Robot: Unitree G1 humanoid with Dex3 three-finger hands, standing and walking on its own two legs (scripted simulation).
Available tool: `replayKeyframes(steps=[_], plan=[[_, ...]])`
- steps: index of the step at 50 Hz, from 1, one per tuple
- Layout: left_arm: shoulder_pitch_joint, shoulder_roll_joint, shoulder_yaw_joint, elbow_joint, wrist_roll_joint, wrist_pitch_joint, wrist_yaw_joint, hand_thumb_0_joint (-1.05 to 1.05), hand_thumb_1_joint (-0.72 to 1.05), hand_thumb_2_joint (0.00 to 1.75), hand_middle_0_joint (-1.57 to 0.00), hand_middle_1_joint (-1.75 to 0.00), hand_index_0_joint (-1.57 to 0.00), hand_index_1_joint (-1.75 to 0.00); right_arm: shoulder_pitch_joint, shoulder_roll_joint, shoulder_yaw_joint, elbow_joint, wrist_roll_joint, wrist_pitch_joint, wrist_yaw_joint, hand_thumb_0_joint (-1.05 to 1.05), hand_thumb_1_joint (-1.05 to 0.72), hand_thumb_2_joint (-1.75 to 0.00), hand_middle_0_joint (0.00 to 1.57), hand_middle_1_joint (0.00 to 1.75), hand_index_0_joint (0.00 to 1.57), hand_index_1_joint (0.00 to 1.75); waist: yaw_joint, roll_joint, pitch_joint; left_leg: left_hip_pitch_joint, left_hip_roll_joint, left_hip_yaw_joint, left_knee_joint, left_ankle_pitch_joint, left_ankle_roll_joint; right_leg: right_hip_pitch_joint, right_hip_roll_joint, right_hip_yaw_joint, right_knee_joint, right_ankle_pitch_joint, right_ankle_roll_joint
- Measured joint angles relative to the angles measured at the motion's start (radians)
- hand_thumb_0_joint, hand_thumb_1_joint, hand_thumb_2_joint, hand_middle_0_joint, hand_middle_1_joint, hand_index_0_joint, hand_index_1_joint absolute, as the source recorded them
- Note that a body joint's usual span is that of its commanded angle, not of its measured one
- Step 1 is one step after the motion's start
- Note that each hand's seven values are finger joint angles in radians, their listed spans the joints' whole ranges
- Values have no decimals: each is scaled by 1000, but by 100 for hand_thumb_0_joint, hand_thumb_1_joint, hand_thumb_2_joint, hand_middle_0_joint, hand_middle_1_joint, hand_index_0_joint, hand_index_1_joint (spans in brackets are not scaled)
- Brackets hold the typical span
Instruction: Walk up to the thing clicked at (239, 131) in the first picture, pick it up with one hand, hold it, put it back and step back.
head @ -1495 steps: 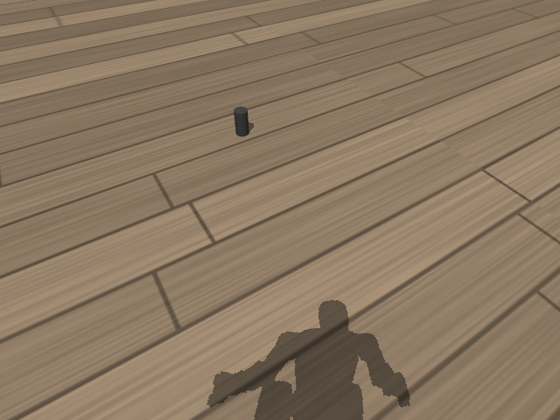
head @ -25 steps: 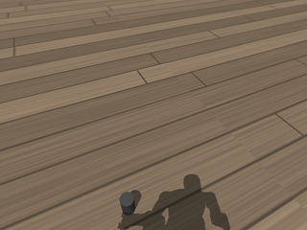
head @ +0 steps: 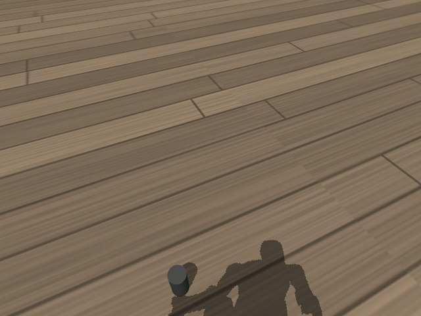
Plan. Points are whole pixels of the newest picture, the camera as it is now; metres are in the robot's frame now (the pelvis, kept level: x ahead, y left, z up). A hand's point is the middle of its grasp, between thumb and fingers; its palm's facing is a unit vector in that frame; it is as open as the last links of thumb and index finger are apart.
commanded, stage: stand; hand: left
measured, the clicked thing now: (178, 281) +0.44 +0.17 -0.70
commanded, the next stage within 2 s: step back in 1.18 s
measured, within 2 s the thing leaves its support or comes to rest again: neither
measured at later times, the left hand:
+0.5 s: hand out of the picture +0.08 +0.24 -0.16, palm faces -0.02 -0.94 -0.34, open 7.3 cm
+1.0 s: hand out of the picture +0.10 +0.24 -0.15, palm faces -0.02 -0.94 -0.34, open 7.3 cm
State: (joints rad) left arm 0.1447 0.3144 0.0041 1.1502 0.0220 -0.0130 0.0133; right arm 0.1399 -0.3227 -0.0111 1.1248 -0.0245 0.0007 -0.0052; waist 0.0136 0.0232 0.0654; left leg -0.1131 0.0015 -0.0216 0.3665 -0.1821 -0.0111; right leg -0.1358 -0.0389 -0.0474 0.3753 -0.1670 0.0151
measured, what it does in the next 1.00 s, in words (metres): stands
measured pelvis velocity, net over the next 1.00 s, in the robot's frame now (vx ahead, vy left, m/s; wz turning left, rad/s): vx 0.02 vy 0.00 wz -0.02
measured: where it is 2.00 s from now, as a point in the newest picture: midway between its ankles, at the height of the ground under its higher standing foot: outside the picture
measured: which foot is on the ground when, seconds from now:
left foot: down 0.00-1.00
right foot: down 0.00-1.00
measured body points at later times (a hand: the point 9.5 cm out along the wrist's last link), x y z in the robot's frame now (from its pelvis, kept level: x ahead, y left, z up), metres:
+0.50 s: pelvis +0.01 -0.01 +0.00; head +0.02 -0.01 +0.45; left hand +0.08 +0.29 -0.13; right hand +0.07 -0.30 -0.14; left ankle +0.02 +0.13 -0.75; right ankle +0.03 -0.13 -0.75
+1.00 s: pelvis +0.02 +0.00 +0.00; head +0.03 -0.01 +0.45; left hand +0.10 +0.29 -0.13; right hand +0.09 -0.30 -0.14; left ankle +0.02 +0.13 -0.75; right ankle +0.03 -0.13 -0.75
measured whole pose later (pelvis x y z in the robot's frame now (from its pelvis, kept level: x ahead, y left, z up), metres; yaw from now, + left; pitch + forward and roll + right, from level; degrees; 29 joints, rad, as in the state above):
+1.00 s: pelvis +0.02 +0.00 +0.00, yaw -1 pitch -3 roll +0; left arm 0.10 0.33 0.01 1.16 0.01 -0.02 0.00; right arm 0.11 -0.34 0.00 1.15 -0.02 -0.01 0.00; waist 0.00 0.01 0.05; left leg -0.07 0.02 -0.01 0.31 -0.19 -0.02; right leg -0.11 -0.02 -0.03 0.32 -0.17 0.01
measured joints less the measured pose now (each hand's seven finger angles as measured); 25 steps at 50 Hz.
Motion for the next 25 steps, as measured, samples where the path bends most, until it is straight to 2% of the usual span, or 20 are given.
replayKeyframes(steps=[25], plan=[[-40,3,6,22,-9,0,-9,0,90,90,-20,-30,-21,-30,-8,-9,10,27,2,-5,1,0,-90,-90,20,30,20,30,-9,-3,2,20,16,11,-38,-1,-9,15,17,10,-39,5,-8]])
